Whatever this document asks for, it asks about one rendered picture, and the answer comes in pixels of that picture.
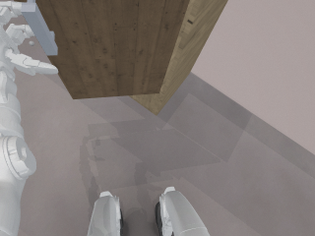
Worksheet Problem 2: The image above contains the robot left upper arm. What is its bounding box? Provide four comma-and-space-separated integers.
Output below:
0, 135, 36, 236

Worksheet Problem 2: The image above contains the right robot thigh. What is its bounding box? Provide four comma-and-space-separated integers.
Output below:
159, 191, 210, 236

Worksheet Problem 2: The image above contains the left robot forearm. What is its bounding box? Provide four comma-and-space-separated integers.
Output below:
0, 61, 25, 140

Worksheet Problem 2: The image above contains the robot thigh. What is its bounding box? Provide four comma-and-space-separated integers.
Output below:
159, 191, 210, 236
87, 195, 121, 236

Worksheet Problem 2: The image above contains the cupboard door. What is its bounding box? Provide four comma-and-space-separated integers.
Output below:
14, 0, 190, 99

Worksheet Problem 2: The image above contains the handle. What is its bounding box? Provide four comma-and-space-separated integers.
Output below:
21, 0, 58, 56

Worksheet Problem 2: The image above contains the robot left hand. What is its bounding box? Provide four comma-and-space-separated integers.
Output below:
0, 1, 58, 76

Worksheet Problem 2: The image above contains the left robot thigh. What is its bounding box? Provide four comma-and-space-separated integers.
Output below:
87, 195, 121, 236

